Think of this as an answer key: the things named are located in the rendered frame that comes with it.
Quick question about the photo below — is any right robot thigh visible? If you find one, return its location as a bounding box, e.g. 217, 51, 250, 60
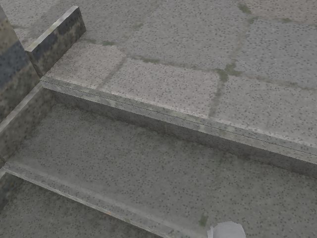
207, 220, 246, 238

